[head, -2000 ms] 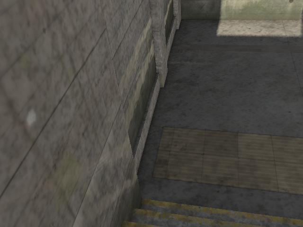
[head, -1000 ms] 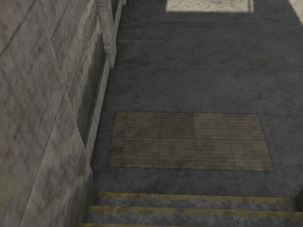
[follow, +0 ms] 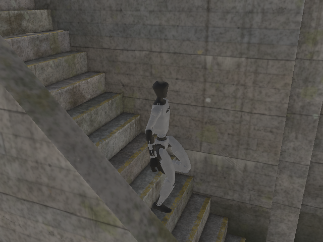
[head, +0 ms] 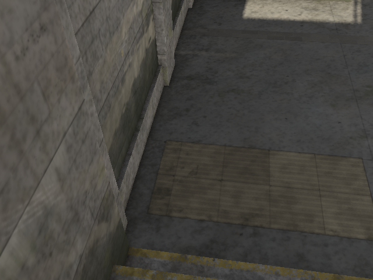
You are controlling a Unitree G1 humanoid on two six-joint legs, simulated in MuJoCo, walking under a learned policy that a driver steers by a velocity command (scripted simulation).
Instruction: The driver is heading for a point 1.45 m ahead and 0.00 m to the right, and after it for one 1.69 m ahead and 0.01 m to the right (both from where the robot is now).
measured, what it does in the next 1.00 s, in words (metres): goes down: left foot 0.23 m lower, then right foot 0.23 m lower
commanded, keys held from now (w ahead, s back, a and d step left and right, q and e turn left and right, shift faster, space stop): w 1.00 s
